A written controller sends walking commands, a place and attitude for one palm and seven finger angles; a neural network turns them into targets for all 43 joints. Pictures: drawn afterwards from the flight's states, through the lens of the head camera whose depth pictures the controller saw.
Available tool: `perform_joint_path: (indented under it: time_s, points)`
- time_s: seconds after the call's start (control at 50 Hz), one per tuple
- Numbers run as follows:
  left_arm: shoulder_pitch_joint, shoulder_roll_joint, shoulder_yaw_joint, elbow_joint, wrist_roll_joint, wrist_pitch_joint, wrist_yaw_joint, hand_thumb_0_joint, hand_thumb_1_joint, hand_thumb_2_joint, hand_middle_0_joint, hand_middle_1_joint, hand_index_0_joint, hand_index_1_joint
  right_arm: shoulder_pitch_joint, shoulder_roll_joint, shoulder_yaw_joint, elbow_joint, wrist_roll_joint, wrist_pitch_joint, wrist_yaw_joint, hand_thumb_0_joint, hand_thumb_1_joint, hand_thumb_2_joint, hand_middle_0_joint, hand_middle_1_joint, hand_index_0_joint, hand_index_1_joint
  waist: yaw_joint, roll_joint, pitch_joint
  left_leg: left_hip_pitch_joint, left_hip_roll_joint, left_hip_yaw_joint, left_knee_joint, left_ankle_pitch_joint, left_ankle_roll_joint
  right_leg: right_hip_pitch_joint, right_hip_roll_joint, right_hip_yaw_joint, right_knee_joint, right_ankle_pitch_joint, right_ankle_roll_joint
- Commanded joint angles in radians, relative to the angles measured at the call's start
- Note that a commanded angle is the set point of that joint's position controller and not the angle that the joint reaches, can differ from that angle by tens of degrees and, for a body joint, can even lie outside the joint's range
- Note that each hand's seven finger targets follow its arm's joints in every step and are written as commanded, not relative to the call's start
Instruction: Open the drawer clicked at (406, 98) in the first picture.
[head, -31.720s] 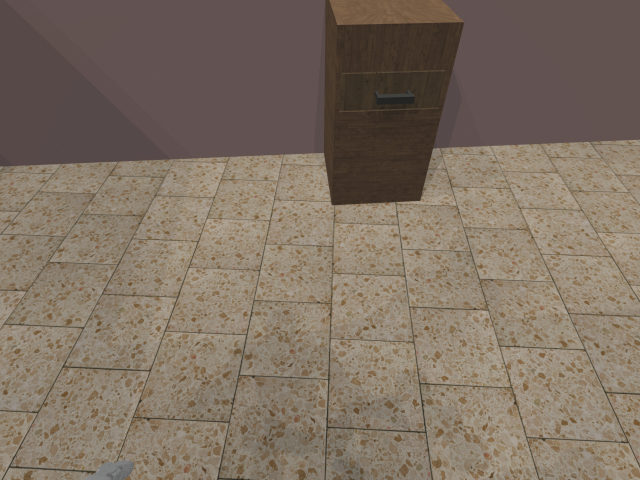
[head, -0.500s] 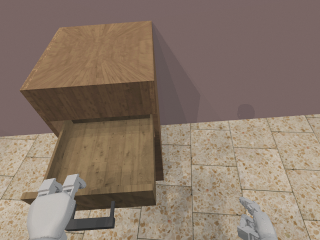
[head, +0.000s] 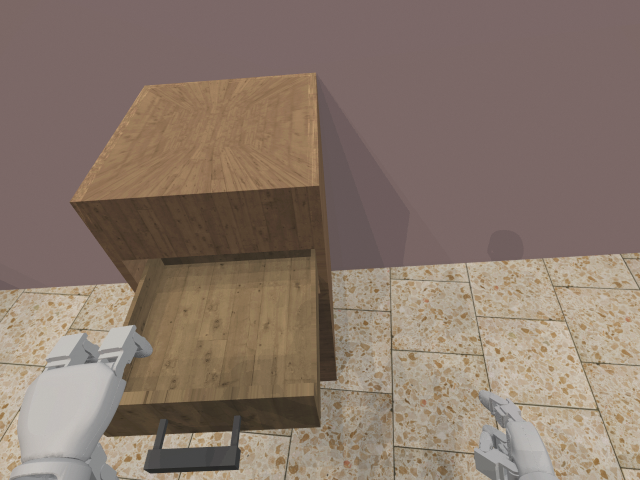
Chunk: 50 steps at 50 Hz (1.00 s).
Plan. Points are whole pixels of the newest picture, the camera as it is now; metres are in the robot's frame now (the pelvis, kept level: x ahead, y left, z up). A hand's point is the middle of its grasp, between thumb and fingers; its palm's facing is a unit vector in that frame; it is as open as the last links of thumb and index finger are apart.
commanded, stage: draw the hand back to the body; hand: left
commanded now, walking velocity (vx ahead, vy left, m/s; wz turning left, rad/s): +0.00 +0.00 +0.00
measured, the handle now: (196, 442) +0.20 +0.25 -0.18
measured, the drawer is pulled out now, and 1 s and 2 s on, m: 0.29 0.29 0.29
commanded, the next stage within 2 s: step back with the hand held close in 1.00 s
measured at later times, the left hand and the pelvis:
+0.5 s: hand (90, 363) +0.18 +0.24 +0.15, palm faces +0.38 -0.83 -0.41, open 11.3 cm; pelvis +0.01 +0.00 +0.02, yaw +3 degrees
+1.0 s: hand (74, 353) +0.18 +0.24 +0.18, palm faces +0.42 -0.81 -0.41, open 7.6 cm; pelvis +0.01 -0.01 +0.03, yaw +2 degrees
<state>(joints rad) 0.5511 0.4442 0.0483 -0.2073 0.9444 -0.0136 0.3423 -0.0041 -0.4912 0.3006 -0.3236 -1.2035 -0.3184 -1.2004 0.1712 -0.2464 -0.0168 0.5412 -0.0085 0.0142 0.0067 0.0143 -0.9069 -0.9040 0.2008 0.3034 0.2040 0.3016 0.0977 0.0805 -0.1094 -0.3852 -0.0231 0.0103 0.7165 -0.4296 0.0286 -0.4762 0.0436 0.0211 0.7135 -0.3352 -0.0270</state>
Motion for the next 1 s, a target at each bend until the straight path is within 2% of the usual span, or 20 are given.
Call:
perform_joint_path:
  time_s: [0.0,0.02,0.04,0.06,0.1,0.14,0.16,0.26,0.36,0.42,0.48,0.54,0.58,0.64,0.66,0.74,0.78,0.84,0.92,0.98]
  points:
    - [0.014,-0.205,0.029,-0.187,-0.77,-0.003,-0.076,0.0,-0.465,0.315,-0.298,-1.178,-0.298,-1.178,-0.015,-0.028,-0.021,-0.204,0.05,-0.094,-0.036,0.0,-0.9,-0.9,0.2,0.3,0.2,0.3,-0.11,-0.083,-0.001,0.17,0.059,-0.035,-0.151,0.29,0.022,0.234,-0.037,-0.048,-0.14,0.212,-0.008]
    - [-0.014,-0.067,0.102,-0.236,-0.82,-0.037,-0.111,0.0,-0.43,0.33,-0.295,-1.155,-0.295,-1.155,-0.038,-0.055,-0.01,-0.2,0.06,-0.131,-0.056,0.0,-0.9,-0.9,0.2,0.3,0.2,0.3,-0.079,-0.117,-0.062,0.183,0.056,-0.043,-0.168,0.303,0.029,0.263,-0.044,-0.048,-0.145,0.189,0.002]
    - [0.009,-0.04,0.125,-0.253,-0.829,-0.053,-0.122,0.0,-0.395,0.345,-0.292,-1.133,-0.292,-1.133,-0.055,-0.047,-0.009,-0.19,0.054,-0.153,-0.071,0.0,-0.9,-0.9,0.2,0.3,0.2,0.3,-0.07,-0.059,-0.013,0.184,0.053,-0.03,-0.171,0.294,0.026,0.255,-0.045,-0.039,-0.161,0.182,0.001]
    - [0.048,-0.008,0.178,-0.268,-0.893,-0.062,-0.133,0.0,-0.36,0.36,-0.29,-1.11,-0.29,-1.11,-0.061,-0.055,-0.003,-0.177,0.047,-0.147,-0.095,0.0,-0.9,-0.9,0.2,0.3,0.2,0.3,-0.059,-0.128,-0.01,0.162,0.053,-0.045,-0.195,0.32,0.022,0.288,-0.053,-0.053,-0.185,0.209,0.003]
    - [-0.014,0.015,0.199,-0.346,-0.933,-0.083,-0.152,0.0,-0.29,0.39,-0.285,-1.065,-0.285,-1.065,-0.056,-0.056,0.001,-0.168,0.037,-0.171,-0.119,0.0,-0.9,-0.9,0.2,0.3,0.2,0.3,-0.064,-0.128,0.018,0.178,0.05,-0.034,-0.214,0.377,0.017,0.304,-0.067,-0.051,-0.216,0.285,0.01]
    - [-0.065,0.028,0.216,-0.377,-0.953,-0.099,-0.164,0.0,-0.22,0.42,-0.28,-1.02,-0.28,-1.02,-0.054,-0.055,0.007,-0.149,0.029,-0.197,-0.128,0.0,-0.9,-0.9,0.2,0.3,0.2,0.3,-0.069,-0.085,0.072,0.175,0.045,-0.034,-0.236,0.368,0.011,0.288,-0.076,-0.047,-0.256,0.277,0.009]
    - [-0.093,0.053,0.242,-0.408,-0.957,-0.106,-0.164,0.0,-0.185,0.435,-0.277,-0.997,-0.277,-0.997,-0.051,-0.059,0.012,-0.141,0.03,-0.205,-0.131,0.0,-0.9,-0.9,0.2,0.3,0.2,0.3,-0.063,0.002,0.094,0.174,0.042,-0.038,-0.253,0.369,0.002,0.29,-0.077,-0.047,-0.273,0.261,-0.001]
    - [-0.048,0.026,0.259,-0.402,-0.972,-0.129,-0.185,0.0,-0.01,0.51,-0.265,-0.885,-0.265,-0.885,-0.049,-0.039,0.02,-0.117,0.029,-0.235,-0.115,0.0,-0.9,-0.9,0.2,0.3,0.2,0.3,-0.049,0.053,0.098,0.188,0.041,-0.051,-0.303,0.386,-0.02,0.34,-0.067,-0.064,-0.29,0.248,-0.01]
    - [0.02,-0.016,0.25,-0.393,-0.994,-0.141,-0.21,0.0,0.165,0.585,-0.252,-0.772,-0.252,-0.772,-0.072,-0.046,0.006,-0.106,0.026,-0.236,-0.098,0.0,-0.9,-0.9,0.2,0.3,0.2,0.3,-0.052,-0.054,0.062,0.199,0.047,-0.044,-0.32,0.424,-0.015,0.385,-0.056,-0.061,-0.299,0.296,-0.002]
    - [0.0,0.019,0.292,-0.416,-0.997,-0.151,-0.212,0.0,0.27,0.63,-0.245,-0.705,-0.245,-0.705,-0.075,-0.052,0.002,-0.102,0.026,-0.228,-0.096,0.0,-0.9,-0.9,0.2,0.3,0.2,0.3,-0.049,-0.076,0.041,0.207,0.045,-0.035,-0.328,0.407,-0.007,0.391,-0.056,-0.055,-0.313,0.295,0.004]
    - [-0.049,0.044,0.314,-0.459,-0.996,-0.161,-0.21,0.0,0.375,0.675,-0.237,-0.637,-0.237,-0.637,-0.082,-0.053,0.005,-0.101,0.027,-0.231,-0.097,0.0,-0.9,-0.9,0.2,0.3,0.2,0.3,-0.051,0.001,0.056,0.213,0.039,-0.032,-0.341,0.367,-0.01,0.382,-0.055,-0.045,-0.335,0.256,0.0]
    - [-0.038,0.054,0.335,-0.501,-1.0,-0.169,-0.205,0.0,0.48,0.72,-0.23,-0.57,-0.23,-0.57,-0.083,-0.047,0.002,-0.101,0.027,-0.239,-0.097,0.0,-0.9,-0.9,0.2,0.3,0.2,0.3,-0.046,-0.011,0.02,0.234,0.042,-0.036,-0.341,0.408,-0.012,0.41,-0.055,-0.046,-0.325,0.29,0.0]
    - [-0.066,0.064,0.348,-0.507,-1.001,-0.172,-0.204,0.0,0.55,0.75,-0.225,-0.525,-0.225,-0.525,-0.085,-0.048,0.007,-0.093,0.025,-0.242,-0.095,0.0,-0.9,-0.9,0.2,0.3,0.2,0.3,-0.047,0.013,0.032,0.236,0.036,-0.034,-0.344,0.399,-0.014,0.405,-0.053,-0.044,-0.342,0.286,-0.001]
    - [-0.06,0.049,0.35,-0.494,-1.007,-0.169,-0.206,0.0,0.655,0.795,-0.218,-0.458,-0.218,-0.458,-0.091,-0.047,0.002,-0.092,0.028,-0.239,-0.094,0.0,-0.9,-0.9,0.2,0.3,0.2,0.3,-0.05,-0.039,0.06,0.236,0.041,-0.034,-0.346,0.4,-0.01,0.398,-0.051,-0.044,-0.344,0.286,0.002]
    - [-0.073,0.054,0.357,-0.494,-1.008,-0.168,-0.207,0.0,0.69,0.81,-0.215,-0.435,-0.215,-0.435,-0.099,-0.048,0.002,-0.087,0.029,-0.238,-0.095,0.0,-0.9,-0.9,0.2,0.3,0.2,0.3,-0.049,0.003,0.091,0.226,0.037,-0.03,-0.349,0.388,-0.013,0.388,-0.051,-0.035,-0.358,0.28,-0.002]
    - [-0.038,0.009,0.335,-0.416,-1.012,-0.165,-0.218,0.0,0.83,0.87,-0.205,-0.345,-0.205,-0.345,-0.099,-0.048,-0.003,-0.081,0.03,-0.225,-0.089,0.0,-0.9,-0.9,0.2,0.3,0.2,0.3,-0.052,-0.068,0.118,0.219,0.045,-0.028,-0.356,0.364,-0.007,0.371,-0.049,-0.041,-0.362,0.246,0.005]
    - [-0.059,0.023,0.345,-0.417,-1.011,-0.173,-0.223,0.0,0.9,0.9,-0.2,-0.3,-0.2,-0.3,-0.098,-0.054,-0.002,-0.08,0.027,-0.223,-0.086,0.0,-0.9,-0.9,0.2,0.3,0.2,0.3,-0.049,-0.039,0.11,0.218,0.035,-0.026,-0.365,0.353,-0.008,0.373,-0.048,-0.041,-0.379,0.235,0.004]
    - [-0.042,0.044,0.363,-0.449,-1.012,-0.179,-0.222,0.0,0.9,0.9,-0.2,-0.3,-0.2,-0.3,-0.102,-0.048,-0.007,-0.089,0.024,-0.221,-0.087,0.0,-0.9,-0.9,0.2,0.3,0.2,0.3,-0.043,-0.069,0.039,0.237,0.037,-0.022,-0.354,0.393,0.0,0.42,-0.054,-0.034,-0.361,0.288,0.008]
    - [-0.054,0.06,0.369,-0.495,-1.01,-0.182,-0.22,0.0,0.9,0.9,-0.2,-0.3,-0.2,-0.3,-0.103,-0.05,-0.003,-0.09,0.021,-0.224,-0.086,0.0,-0.9,-0.9,0.2,0.3,0.2,0.3,-0.041,-0.021,0.009,0.254,0.032,-0.019,-0.353,0.409,-0.003,0.431,-0.053,-0.028,-0.37,0.307,0.007]
    - [-0.076,0.067,0.37,-0.504,-1.006,-0.182,-0.214,0.0,0.9,0.9,-0.2,-0.3,-0.2,-0.3,-0.106,-0.048,0.0,-0.08,0.019,-0.231,-0.088,0.0,-0.9,-0.9,0.2,0.3,0.2,0.3,-0.046,0.011,0.045,0.25,0.029,-0.024,-0.358,0.404,-0.009,0.413,-0.05,-0.032,-0.382,0.301,0.003]
